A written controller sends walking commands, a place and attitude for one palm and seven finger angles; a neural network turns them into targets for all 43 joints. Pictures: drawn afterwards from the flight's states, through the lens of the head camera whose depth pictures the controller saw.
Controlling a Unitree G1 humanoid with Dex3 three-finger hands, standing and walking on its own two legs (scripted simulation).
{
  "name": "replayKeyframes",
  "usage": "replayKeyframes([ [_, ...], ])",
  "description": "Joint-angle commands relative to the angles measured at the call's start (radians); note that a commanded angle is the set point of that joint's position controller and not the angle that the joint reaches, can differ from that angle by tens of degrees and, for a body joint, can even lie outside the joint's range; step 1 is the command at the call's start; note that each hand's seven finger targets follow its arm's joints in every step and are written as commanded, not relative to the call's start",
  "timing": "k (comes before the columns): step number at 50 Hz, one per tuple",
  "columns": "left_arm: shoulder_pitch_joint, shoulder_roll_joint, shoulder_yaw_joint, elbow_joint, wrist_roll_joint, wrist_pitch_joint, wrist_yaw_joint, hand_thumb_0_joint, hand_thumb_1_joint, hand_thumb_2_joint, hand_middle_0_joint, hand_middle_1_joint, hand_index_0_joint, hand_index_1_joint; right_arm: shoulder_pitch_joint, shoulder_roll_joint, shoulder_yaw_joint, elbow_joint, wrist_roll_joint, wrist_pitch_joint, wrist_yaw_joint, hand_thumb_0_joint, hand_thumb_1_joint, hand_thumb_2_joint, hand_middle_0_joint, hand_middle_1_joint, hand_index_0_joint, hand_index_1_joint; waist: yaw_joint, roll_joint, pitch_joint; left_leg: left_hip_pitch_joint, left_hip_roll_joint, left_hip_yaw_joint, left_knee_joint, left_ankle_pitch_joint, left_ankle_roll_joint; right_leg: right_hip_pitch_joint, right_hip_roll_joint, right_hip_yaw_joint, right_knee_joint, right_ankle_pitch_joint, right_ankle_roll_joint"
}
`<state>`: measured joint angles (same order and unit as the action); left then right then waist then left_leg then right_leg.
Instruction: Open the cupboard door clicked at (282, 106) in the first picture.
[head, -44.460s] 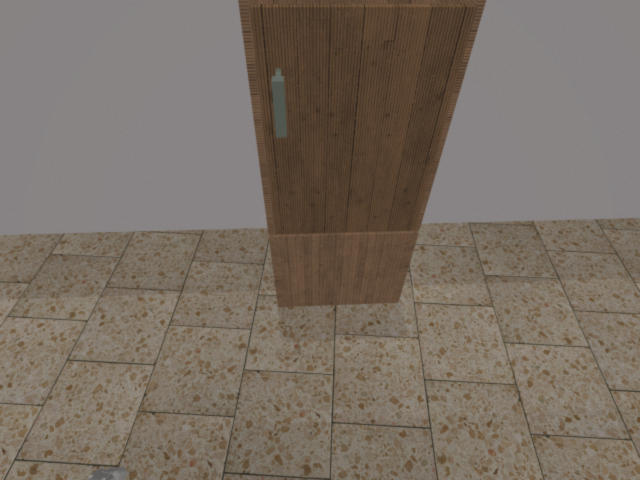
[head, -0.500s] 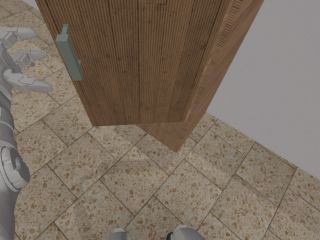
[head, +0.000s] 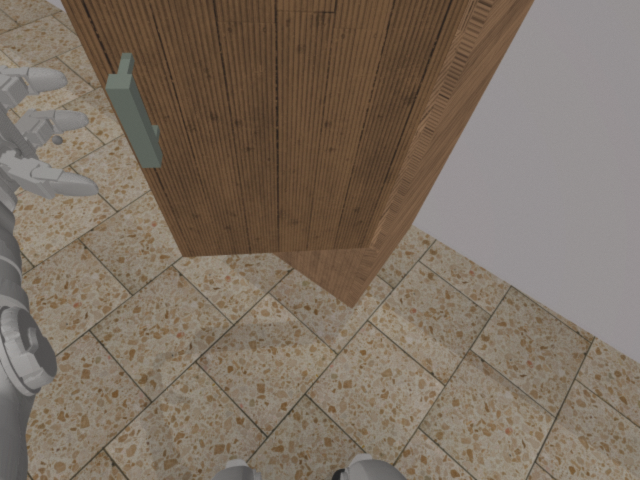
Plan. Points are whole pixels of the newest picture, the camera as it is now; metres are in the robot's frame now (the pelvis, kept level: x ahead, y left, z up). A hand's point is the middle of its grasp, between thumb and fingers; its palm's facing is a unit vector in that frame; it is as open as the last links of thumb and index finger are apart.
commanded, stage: move the hooked fingers beside the handle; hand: left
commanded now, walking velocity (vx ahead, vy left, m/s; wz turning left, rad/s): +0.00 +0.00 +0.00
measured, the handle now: (140, 113) +0.53 +0.19 +0.11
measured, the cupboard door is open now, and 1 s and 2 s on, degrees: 42 42 41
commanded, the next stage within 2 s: slide the fingers in behind the handle in 0.28 s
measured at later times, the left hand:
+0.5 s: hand (59, 141) +0.48 +0.26 +0.12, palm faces +0.02 -1.00 +0.01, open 14.0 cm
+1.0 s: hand (103, 141) +0.48 +0.22 +0.12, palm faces +0.03 -1.00 +0.01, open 13.9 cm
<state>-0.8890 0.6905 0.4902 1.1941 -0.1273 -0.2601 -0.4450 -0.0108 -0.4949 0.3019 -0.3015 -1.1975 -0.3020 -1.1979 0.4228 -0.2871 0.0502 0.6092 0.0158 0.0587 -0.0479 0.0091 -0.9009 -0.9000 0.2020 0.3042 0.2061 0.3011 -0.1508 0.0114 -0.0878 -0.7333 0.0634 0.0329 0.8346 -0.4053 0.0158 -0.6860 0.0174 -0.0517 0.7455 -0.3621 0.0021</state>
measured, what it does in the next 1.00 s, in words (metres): stands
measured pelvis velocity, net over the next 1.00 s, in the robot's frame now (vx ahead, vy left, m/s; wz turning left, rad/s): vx -0.01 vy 0.00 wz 0.01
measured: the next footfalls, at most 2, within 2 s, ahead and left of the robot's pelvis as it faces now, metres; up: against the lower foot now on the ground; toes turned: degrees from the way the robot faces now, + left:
none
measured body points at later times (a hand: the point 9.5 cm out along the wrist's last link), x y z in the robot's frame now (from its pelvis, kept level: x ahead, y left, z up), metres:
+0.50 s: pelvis +0.00 +0.00 +0.00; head +0.10 +0.03 +0.44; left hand +0.47 +0.32 +0.12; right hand +0.00 -0.27 -0.11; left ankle -0.01 +0.10 -0.70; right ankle -0.01 -0.13 -0.70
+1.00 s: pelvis -0.01 +0.00 +0.00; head +0.08 +0.01 +0.44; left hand +0.47 +0.27 +0.12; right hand +0.00 -0.27 -0.11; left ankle -0.01 +0.10 -0.70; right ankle -0.01 -0.13 -0.70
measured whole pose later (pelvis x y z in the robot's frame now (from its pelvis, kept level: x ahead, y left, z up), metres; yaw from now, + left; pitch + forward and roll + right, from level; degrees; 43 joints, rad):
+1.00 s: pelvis -0.01 +0.00 +0.00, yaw +0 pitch +16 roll -2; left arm -0.93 0.58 0.42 1.20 -0.12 -0.28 -0.33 -0.01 -0.50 0.30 -0.30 -1.20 -0.30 -1.20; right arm 0.41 -0.28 0.05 0.62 0.01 0.03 -0.04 0.01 -0.90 -0.90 0.20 0.30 0.21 0.30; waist -0.15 0.02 -0.08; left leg -0.74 0.06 0.03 0.85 -0.39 0.01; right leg -0.70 0.01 -0.05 0.78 -0.36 0.00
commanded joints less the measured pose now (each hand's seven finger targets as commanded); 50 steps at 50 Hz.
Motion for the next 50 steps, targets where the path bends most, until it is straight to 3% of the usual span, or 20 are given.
replayKeyframes([
  [1, -0.422, 0.288, 0.025, -0.185, -0.03, -0.07, -0.005, 0.0, -0.5, 0.3, -0.3, -1.2, -0.3, -1.2, 0.147, -0.189, -0.073, -0.042, 0.0, -0.011, -0.016, 0.0, -0.9, -0.9, 0.2, 0.3, 0.2, 0.3, -0.007, 0.117, -0.39, 0.336, -0.028, -0.054, -0.057, 0.454, 0.018, 0.121, 0.037, 0.017, -0.049, 0.38, -0.015],
  [4, -0.443, 0.293, 0.012, -0.188, -0.02, -0.065, -0.007, 0.0, -0.5, 0.3, -0.3, -1.2, -0.3, -1.2, 0.142, -0.189, -0.07, -0.048, 0.001, -0.011, -0.019, 0.0, -0.9, -0.9, 0.2, 0.3, 0.2, 0.3, -0.009, 0.153, -0.404, 0.329, -0.034, -0.05, -0.053, 0.451, 0.019, 0.12, 0.032, 0.023, -0.042, 0.388, -0.016],
  [6, -0.449, 0.311, 0.02, -0.174, -0.014, -0.062, -0.001, 0.0, -0.5, 0.3, -0.3, -1.2, -0.3, -1.2, 0.143, -0.191, -0.067, -0.048, 0.001, -0.011, -0.02, 0.0, -0.9, -0.9, 0.2, 0.3, 0.2, 0.3, -0.015, 0.121, -0.384, 0.303, -0.032, -0.052, -0.055, 0.426, 0.021, 0.122, 0.032, 0.021, -0.043, 0.375, -0.014],
  [9, -0.458, 0.314, 0.034, -0.247, -0.019, -0.089, -0.003, 0.0, -0.5, 0.3, -0.3, -1.2, -0.3, -1.2, 0.143, -0.186, -0.072, -0.057, -0.003, -0.012, -0.016, 0.0, -0.9, -0.9, 0.2, 0.3, 0.2, 0.3, 0.008, 0.191, -0.49, 0.39, -0.03, -0.061, -0.041, 0.526, 0.011, 0.135, 0.035, 0.019, -0.025, 0.419, -0.019],
  [12, -0.415, 0.303, 0.038, -0.196, -0.037, -0.08, -0.011, 0.0, -0.5, 0.3, -0.3, -1.2, -0.3, -1.2, 0.142, -0.189, -0.07, -0.056, 0.0, -0.008, -0.015, 0.0, -0.9, -0.9, 0.2, 0.3, 0.2, 0.3, 0.006, 0.138, -0.437, 0.35, -0.03, -0.059, -0.043, 0.505, 0.015, 0.137, 0.039, 0.014, -0.03, 0.414, -0.021],
  [14, -0.43, 0.274, 0.003, -0.193, -0.031, -0.067, -0.014, 0.0, -0.5, 0.3, -0.3, -1.2, -0.3, -1.2, 0.132, -0.187, -0.069, -0.058, 0.003, -0.006, -0.014, 0.0, -0.9, -0.9, 0.2, 0.3, 0.2, 0.3, -0.003, 0.149, -0.401, 0.324, -0.033, -0.053, -0.053, 0.451, 0.017, 0.127, 0.035, 0.017, -0.04, 0.387, -0.016],
  [17, -0.431, 0.326, 0.042, -0.21, -0.028, -0.069, -0.007, 0.0, -0.5, 0.3, -0.3, -1.2, -0.3, -1.2, 0.138, -0.193, -0.069, -0.06, 0.001, -0.004, -0.019, 0.0, -0.9, -0.9, 0.2, 0.3, 0.2, 0.3, 0.003, 0.16, -0.408, 0.329, -0.033, -0.058, -0.053, 0.461, 0.018, 0.125, 0.036, 0.015, -0.034, 0.383, -0.022],
  [18, -0.452, 0.322, 0.036, -0.254, -0.027, -0.078, -0.005, 0.0, -0.5, 0.3, -0.3, -1.2, -0.3, -1.2, 0.14, -0.191, -0.072, -0.06, 0.0, -0.004, -0.017, 0.0, -0.9, -0.9, 0.2, 0.3, 0.2, 0.3, 0.005, 0.173, -0.451, 0.364, -0.029, -0.061, -0.052, 0.492, 0.014, 0.126, 0.036, 0.014, -0.032, 0.396, -0.019],
  [21, -0.431, 0.239, -0.01, -0.243, -0.04, -0.082, -0.006, 0.0, -0.5, 0.3, -0.3, -1.2, -0.3, -1.2, 0.137, -0.185, -0.073, -0.056, 0.0, -0.008, -0.011, 0.0, -0.9, -0.9, 0.2, 0.3, 0.2, 0.3, -0.005, 0.151, -0.423, 0.37, -0.026, -0.064, -0.054, 0.469, 0.011, 0.101, 0.04, 0.008, -0.041, 0.364, -0.018],
  [23, -0.45, 0.245, -0.001, -0.251, -0.046, -0.084, -0.004, 0.0, -0.5, 0.3, -0.3, -1.2, -0.3, -1.2, 0.139, -0.188, -0.076, -0.046, 0.0, -0.009, -0.014, 0.0, -0.9, -0.9, 0.2, 0.3, 0.2, 0.3, -0.004, 0.17, -0.43, 0.385, -0.024, -0.068, -0.054, 0.472, 0.009, 0.089, 0.039, 0.008, -0.04, 0.356, -0.021],
  [25, -0.443, 0.186, -0.039, -0.236, -0.043, -0.075, 0.008, 0.0, -0.5, 0.3, -0.3, -1.2, -0.3, -1.2, 0.134, -0.181, -0.076, -0.043, -0.001, -0.013, -0.011, 0.0, -0.9, -0.9, 0.2, 0.3, 0.2, 0.3, -0.009, 0.176, -0.401, 0.385, -0.025, -0.071, -0.06, 0.447, 0.007, 0.065, 0.038, 0.003, -0.045, 0.324, -0.021],
  [27, -0.409, 0.224, 0.005, -0.233, -0.044, -0.073, 0.028, 0.0, -0.5, 0.3, -0.3, -1.2, -0.3, -1.2, 0.141, -0.187, -0.076, -0.047, -0.004, -0.015, -0.012, 0.0, -0.9, -0.9, 0.2, 0.3, 0.2, 0.3, 0.009, 0.143, -0.412, 0.372, -0.025, -0.073, -0.064, 0.455, 0.01, 0.093, 0.039, 0.001, -0.041, 0.331, -0.026],
  [30, -0.441, 0.176, -0.034, -0.266, -0.028, -0.073, 0.056, 0.0, -0.5, 0.3, -0.3, -1.2, -0.3, -1.2, 0.135, -0.177, -0.077, -0.047, -0.004, -0.018, -0.005, 0.0, -0.9, -0.9, 0.2, 0.3, 0.2, 0.3, 0.004, 0.171, -0.411, 0.385, -0.025, -0.073, -0.067, 0.445, 0.005, 0.074, 0.036, 0.001, -0.041, 0.317, -0.022],
  [33, -0.437, 0.214, 0.005, -0.28, -0.025, -0.089, 0.085, 0.0, -0.5, 0.3, -0.3, -1.2, -0.3, -1.2, 0.134, -0.179, -0.078, -0.051, -0.005, -0.021, -0.003, 0.0, -0.9, -0.9, 0.2, 0.3, 0.2, 0.3, 0.017, 0.142, -0.429, 0.375, -0.025, -0.074, -0.07, 0.455, 0.005, 0.11, 0.037, 0.004, -0.035, 0.335, -0.022],
  [35, -0.417, 0.167, -0.022, -0.257, -0.022, -0.086, 0.095, 0.0, -0.5, 0.3, -0.3, -1.2, -0.3, -1.2, 0.131, -0.172, -0.076, -0.053, -0.004, -0.023, 0.002, 0.0, -0.9, -0.9, 0.2, 0.3, 0.2, 0.3, 0.011, 0.114, -0.408, 0.354, -0.028, -0.065, -0.071, 0.43, 0.009, 0.117, 0.037, 0.005, -0.04, 0.337, -0.02],
  [39, -0.432, 0.206, -0.009, -0.225, -0.001, -0.087, 0.108, 0.0, -0.5, 0.3, -0.3, -1.2, -0.3, -1.2, 0.122, -0.175, -0.071, -0.059, -0.002, -0.026, -0.003, 0.0, -0.9, -0.9, 0.2, 0.3, 0.2, 0.3, 0.011, 0.111, -0.365, 0.284, -0.036, -0.052, -0.08, 0.341, 0.015, 0.135, 0.03, 0.017, -0.044, 0.307, -0.019],
  [43, -0.472, 0.17, -0.033, -0.267, -0.007, -0.109, 0.114, 0.0, -0.5, 0.3, -0.3, -1.2, -0.3, -1.2, 0.124, -0.171, -0.075, -0.056, -0.002, -0.034, -0.003, 0.0, -0.9, -0.9, 0.2, 0.3, 0.2, 0.3, 0.001, 0.134, -0.419, 0.342, -0.033, -0.058, -0.073, 0.37, 0.012, 0.124, 0.033, 0.018, -0.041, 0.317, -0.02],
  [46, -0.493, 0.124, -0.067, -0.204, -0.013, -0.092, 0.114, 0.0, -0.5, 0.3, -0.3, -1.2, -0.3, -1.2, 0.125, -0.172, -0.072, -0.041, -0.001, -0.041, -0.004, 0.0, -0.9, -0.9, 0.2, 0.3, 0.2, 0.3, -0.024, 0.091, -0.353, 0.291, -0.034, -0.052, -0.074, 0.3, 0.018, 0.103, 0.032, 0.022, -0.055, 0.277, -0.014],
  [47, -0.486, 0.159, -0.037, -0.183, -0.015, -0.09, 0.117, 0.0, -0.5, 0.3, -0.3, -1.2, -0.3, -1.2, 0.132, -0.177, -0.071, -0.039, -0.002, -0.042, -0.007, 0.0, -0.9, -0.9, 0.2, 0.3, 0.2, 0.3, -0.02, 0.068, -0.343, 0.264, -0.037, -0.052, -0.072, 0.293, 0.022, 0.121, 0.031, 0.025, -0.055, 0.28, -0.016],
  [50, -0.519, 0.158, -0.055, -0.218, 0.005, -0.09, 0.124, 0.0, -0.5, 0.3, -0.3, -1.2, -0.3, -1.2, 0.133, -0.172, -0.072, -0.039, -0.003, -0.046, -0.006, 0.0, -0.9, -0.9, 0.2, 0.3, 0.2, 0.3, -0.017, 0.128, -0.385, 0.286, -0.038, -0.054, -0.072, 0.315, 0.018, 0.117, 0.026, 0.026, -0.046, 0.295, -0.016],
])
